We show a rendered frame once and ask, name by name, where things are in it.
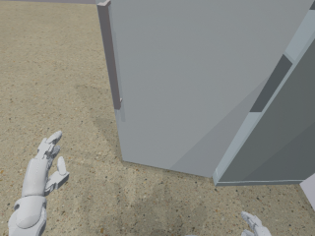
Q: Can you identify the left robot hand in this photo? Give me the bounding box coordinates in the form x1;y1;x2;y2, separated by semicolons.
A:
21;131;70;198

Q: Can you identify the fridge door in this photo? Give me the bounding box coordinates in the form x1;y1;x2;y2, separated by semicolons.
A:
95;0;315;178

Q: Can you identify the handle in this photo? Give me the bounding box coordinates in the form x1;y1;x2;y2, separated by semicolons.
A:
96;0;123;110

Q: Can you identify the robot left forearm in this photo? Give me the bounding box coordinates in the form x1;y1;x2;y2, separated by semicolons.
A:
8;195;47;236

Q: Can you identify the right robot hand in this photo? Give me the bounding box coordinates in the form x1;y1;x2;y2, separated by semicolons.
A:
240;211;272;236

